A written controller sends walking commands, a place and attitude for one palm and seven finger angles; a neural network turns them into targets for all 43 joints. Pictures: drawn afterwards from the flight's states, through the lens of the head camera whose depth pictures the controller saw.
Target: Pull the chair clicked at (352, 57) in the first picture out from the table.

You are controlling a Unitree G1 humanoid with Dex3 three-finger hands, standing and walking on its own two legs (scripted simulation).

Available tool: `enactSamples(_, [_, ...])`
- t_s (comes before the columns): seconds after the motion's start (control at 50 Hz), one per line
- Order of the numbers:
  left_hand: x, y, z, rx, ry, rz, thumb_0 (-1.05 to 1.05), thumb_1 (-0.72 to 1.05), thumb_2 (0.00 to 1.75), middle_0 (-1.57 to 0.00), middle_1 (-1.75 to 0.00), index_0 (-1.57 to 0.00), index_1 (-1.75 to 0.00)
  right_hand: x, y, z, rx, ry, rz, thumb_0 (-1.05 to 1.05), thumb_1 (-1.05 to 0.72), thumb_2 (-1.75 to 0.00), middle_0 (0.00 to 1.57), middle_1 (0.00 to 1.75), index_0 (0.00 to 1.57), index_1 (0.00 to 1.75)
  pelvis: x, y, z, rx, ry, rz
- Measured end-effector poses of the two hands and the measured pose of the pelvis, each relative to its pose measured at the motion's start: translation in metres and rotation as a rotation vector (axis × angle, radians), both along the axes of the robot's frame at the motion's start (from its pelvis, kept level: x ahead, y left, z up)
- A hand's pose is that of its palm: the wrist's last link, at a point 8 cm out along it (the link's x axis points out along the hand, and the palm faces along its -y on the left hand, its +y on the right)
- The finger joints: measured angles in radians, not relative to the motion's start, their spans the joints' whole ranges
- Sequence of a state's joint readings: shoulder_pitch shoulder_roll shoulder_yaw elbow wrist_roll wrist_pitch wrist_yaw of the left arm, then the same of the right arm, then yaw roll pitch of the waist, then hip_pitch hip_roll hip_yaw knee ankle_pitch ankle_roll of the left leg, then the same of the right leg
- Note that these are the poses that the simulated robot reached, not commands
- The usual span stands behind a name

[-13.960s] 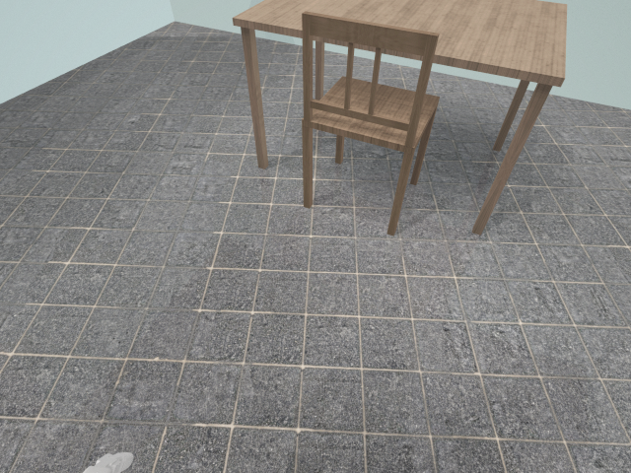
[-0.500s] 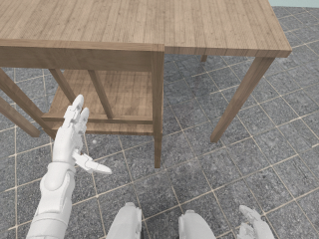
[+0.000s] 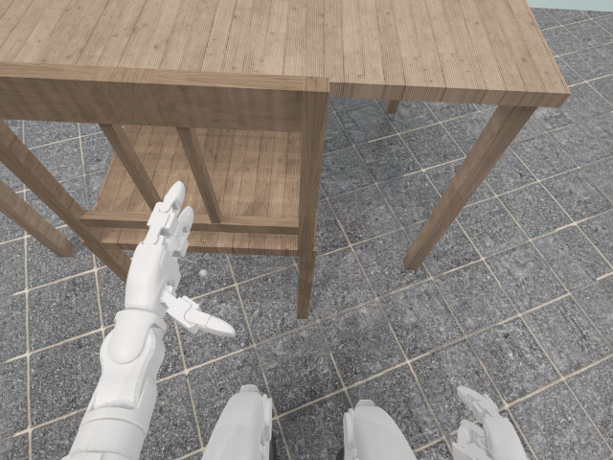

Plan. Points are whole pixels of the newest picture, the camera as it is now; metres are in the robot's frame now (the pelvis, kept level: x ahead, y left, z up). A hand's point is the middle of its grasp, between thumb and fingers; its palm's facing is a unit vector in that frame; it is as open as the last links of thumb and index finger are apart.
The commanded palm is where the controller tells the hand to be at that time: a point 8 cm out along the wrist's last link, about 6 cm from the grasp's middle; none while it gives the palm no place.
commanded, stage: aim the fingers beside a spindle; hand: left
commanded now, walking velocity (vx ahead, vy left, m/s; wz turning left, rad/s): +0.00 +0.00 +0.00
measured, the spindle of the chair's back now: (139, 176) +0.49 +0.26 +0.01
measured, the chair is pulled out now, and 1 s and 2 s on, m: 0.00 0.00 0.00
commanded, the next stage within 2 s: none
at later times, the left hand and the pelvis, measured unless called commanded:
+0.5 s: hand (180, 263) +0.35 +0.17 +0.03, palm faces +0.02 -1.00 -0.05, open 16.9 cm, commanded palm +0.32 +0.21 +0.03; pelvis +0.00 +0.00 +0.00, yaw +0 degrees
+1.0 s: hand (194, 271) +0.34 +0.15 +0.02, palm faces -0.06 -1.00 -0.02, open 17.0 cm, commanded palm +0.32 +0.20 +0.02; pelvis +0.00 +0.00 +0.00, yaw +0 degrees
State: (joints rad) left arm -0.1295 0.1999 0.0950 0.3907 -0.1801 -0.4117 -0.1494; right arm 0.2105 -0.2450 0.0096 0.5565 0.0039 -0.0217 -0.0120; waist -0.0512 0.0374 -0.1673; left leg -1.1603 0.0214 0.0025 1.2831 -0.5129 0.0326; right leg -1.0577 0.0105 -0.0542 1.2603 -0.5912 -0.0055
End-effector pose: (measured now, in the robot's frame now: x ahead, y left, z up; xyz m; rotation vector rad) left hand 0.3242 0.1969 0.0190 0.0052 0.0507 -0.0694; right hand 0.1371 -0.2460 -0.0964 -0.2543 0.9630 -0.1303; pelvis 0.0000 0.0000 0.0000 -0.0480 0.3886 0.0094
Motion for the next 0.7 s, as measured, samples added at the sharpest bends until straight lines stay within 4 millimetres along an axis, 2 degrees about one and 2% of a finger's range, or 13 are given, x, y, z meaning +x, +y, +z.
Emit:
enactSamples(0.18, [0.009,0.025,0.011,0.044,-0.053,0.077,-0.02,-0.5,0.3,-0.06,-0.08,-0.06,-0.08,-0.006,0.0,-0.003,0.008,0.031,-0.005,0.0,-0.9,-0.9,0.2,0.3,0.2,0.3,0.001,-0.002,-0.001,0.0,0.0,-0.002])
enactSamples(0.3, [-0.003,0.009,0.001,0.004,0.021,0.001,-0.01,-0.5,0.3,-0.05,-0.08,-0.06,-0.08,-0.004,-0.002,0.001,0.005,0.028,-0.012,0.0,-0.9,-0.9,0.2,0.3,0.2,0.3,0.004,-0.001,0.003,-0.002,-0.003,0.003])
enactSamples(0.38, [-0.006,0.002,-0.001,-0.005,0.002,0.009,-0.02,-0.5,0.3,-0.06,-0.08,-0.06,-0.08,0.001,-0.005,0.003,-0.013,0.011,-0.008,0.0,-0.9,-0.9,0.2,0.3,0.2,0.3,0.004,-0.002,0.002,0.001,-0.003,-0.001])
enactSamples(0.48, [0.001,0.02,0.011,0.035,-0.079,0.08,-0.02,-0.5,0.3,-0.06,-0.08,-0.07,-0.08,0.006,-0.006,0.003,-0.018,-0.003,0.002,0.0,-0.9,-0.9,0.2,0.3,0.2,0.3,0.002,-0.005,-0.001,0.002,-0.004,-0.002])
enactSamples(0.56, [0.001,0.029,0.015,0.042,-0.065,0.075,-0.02,-0.5,0.3,-0.06,-0.08,-0.06,-0.08,0.008,-0.005,0.002,-0.004,-0.004,0.007,0.0,-0.9,-0.9,0.2,0.3,0.2,0.3,0.002,-0.005,0.0,-0.002,-0.006,0.005])
enactSamples(0.7, [-0.011,0.001,-0.002,-0.014,0.032,-0.016,-0.01,-0.5,0.3,-0.06,-0.08,-0.06,-0.08,0.008,-0.003,0.004,0.001,-0.015,0.004,0.0,-0.9,-0.9,0.2,0.3,0.2,0.3,0.003,-0.003,0.003,-0.001,-0.006,0.005])
